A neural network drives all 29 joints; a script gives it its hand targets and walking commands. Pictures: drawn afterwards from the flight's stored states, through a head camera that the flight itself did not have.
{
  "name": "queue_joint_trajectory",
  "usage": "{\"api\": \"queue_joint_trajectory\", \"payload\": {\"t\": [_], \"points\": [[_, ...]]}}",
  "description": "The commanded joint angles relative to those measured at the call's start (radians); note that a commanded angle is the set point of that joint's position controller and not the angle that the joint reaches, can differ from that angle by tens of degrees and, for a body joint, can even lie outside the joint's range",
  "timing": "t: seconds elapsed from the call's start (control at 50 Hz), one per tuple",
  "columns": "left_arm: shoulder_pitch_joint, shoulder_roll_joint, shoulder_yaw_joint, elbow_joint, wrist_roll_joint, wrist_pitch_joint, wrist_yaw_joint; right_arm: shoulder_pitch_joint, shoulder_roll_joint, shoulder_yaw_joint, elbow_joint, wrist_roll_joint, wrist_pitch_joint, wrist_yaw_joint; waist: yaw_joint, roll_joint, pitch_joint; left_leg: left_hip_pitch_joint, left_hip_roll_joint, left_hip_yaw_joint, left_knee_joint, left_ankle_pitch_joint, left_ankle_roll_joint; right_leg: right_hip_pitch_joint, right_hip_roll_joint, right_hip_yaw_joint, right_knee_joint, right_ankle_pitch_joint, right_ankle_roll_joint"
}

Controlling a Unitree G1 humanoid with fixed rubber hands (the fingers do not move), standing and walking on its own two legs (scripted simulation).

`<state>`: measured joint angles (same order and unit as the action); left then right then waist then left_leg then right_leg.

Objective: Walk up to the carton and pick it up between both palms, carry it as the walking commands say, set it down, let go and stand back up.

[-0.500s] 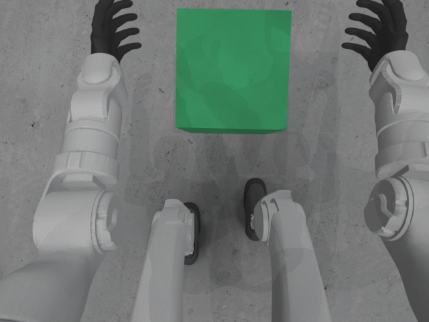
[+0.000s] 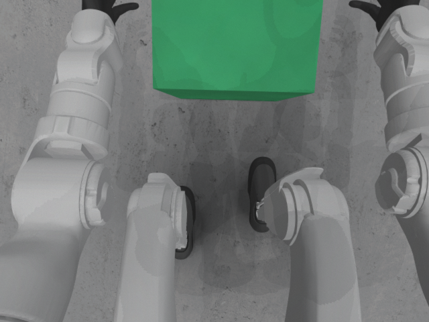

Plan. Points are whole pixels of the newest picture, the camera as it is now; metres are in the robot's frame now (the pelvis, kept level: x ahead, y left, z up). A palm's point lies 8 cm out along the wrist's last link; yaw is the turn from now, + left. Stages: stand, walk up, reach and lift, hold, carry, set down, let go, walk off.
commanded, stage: reach and lift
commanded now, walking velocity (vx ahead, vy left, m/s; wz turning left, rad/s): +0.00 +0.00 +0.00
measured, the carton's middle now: (232, 30) +0.57 -0.05 -0.30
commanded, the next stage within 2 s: none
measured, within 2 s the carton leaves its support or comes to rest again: leaves its support in 1.94 s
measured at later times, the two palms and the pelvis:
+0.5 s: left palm (126, 32) +0.56 +0.13 -0.23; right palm (355, 31) +0.53 -0.26 -0.23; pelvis -0.01 +0.01 -0.07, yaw +0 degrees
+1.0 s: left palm (134, 32) +0.56 +0.12 -0.22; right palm (342, 29) +0.53 -0.23 -0.23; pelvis -0.01 +0.01 -0.06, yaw +0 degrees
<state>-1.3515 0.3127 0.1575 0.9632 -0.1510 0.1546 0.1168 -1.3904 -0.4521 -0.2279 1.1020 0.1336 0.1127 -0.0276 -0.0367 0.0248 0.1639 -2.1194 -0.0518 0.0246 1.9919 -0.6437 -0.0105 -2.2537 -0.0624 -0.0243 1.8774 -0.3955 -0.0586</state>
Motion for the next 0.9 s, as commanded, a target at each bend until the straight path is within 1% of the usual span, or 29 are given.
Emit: {"api": "queue_joint_trajectory", "payload": {"t": [0.0, 0.12, 0.24, 0.32, 0.38, 0.5, 0.64, 0.76, 0.88], "points": [[-0.265, 0.13, -0.001, -0.082, -0.013, -0.029, 0.003, -0.273, -0.149, 0.009, -0.08, 0.018, -0.028, -0.013, -0.021, -0.054, -1.144, 0.187, -0.025, 0.023, -0.179, 0.175, -0.016, 1.003, 0.049, 0.056, 0.003, 0.306, 0.05], [-0.31, 0.152, -0.028, -0.049, -0.042, -0.049, 0.006, -0.324, -0.156, 0.049, -0.047, 0.053, -0.046, -0.027, -0.018, -0.059, -1.109, 0.166, -0.017, 0.016, -0.102, 0.174, -0.012, 1.004, 0.042, 0.07, 0.08, 0.315, 0.05], [-0.364, 0.174, -0.053, 0.003, -0.074, -0.066, 0.007, -0.378, -0.174, 0.078, 0.012, 0.085, -0.068, -0.031, -0.021, -0.057, -1.044, 0.144, -0.004, 0.005, -0.041, 0.176, -0.012, 0.968, 0.031, 0.075, 0.149, 0.316, 0.049], [-0.4, 0.179, -0.082, -0.039, -0.1, -0.068, 0.018, -0.408, -0.195, 0.087, -0.024, 0.107, -0.076, -0.039, -0.036, -0.047, -1.168, 0.218, -0.003, 0.007, -0.015, 0.23, -0.012, 1.019, 0.027, 0.066, 0.182, 0.367, 0.049], [-0.406, 0.178, -0.092, -0.046, -0.11, -0.061, 0.027, -0.414, -0.207, 0.091, -0.027, 0.114, -0.073, -0.041, -0.037, -0.039, -1.178, 0.248, -0.003, 0.007, -0.01, 0.232, -0.011, 0.999, 0.024, 0.058, 0.19, 0.351, 0.048], [-0.39, 0.159, -0.089, -0.009, -0.103, -0.055, 0.03, -0.395, -0.194, 0.094, 0.022, 0.11, -0.075, -0.033, -0.029, -0.037, -1.073, 0.244, -0.004, -0.001, -0.016, 0.215, -0.007, 0.899, 0.024, 0.05, 0.186, 0.294, 0.047], [-0.388, 0.12, -0.095, 0.033, -0.093, -0.061, 0.024, -0.386, -0.17, 0.089, 0.072, 0.1, -0.085, -0.025, -0.033, -0.029, -0.97, 0.239, -0.008, -0.014, -0.025, 0.222, -0.011, 0.802, 0.026, 0.045, 0.168, 0.263, 0.046], [-0.401, 0.101, -0.1, 0.039, -0.089, -0.066, 0.024, -0.4, -0.158, 0.084, 0.083, 0.095, -0.091, -0.029, -0.038, -0.027, -0.971, 0.25, -0.016, -0.016, -0.028, 0.231, -0.015, 0.799, 0.03, 0.046, 0.159, 0.264, 0.045], [-0.42, 0.084, -0.104, 0.025, -0.085, -0.07, 0.031, -0.425, -0.139, 0.097, 0.071, 0.098, -0.096, -0.041, -0.034, -0.033, -1.012, 0.262, -0.024, -0.011, -0.026, 0.234, -0.016, 0.842, 0.038, 0.05, 0.158, 0.276, 0.046]]}}
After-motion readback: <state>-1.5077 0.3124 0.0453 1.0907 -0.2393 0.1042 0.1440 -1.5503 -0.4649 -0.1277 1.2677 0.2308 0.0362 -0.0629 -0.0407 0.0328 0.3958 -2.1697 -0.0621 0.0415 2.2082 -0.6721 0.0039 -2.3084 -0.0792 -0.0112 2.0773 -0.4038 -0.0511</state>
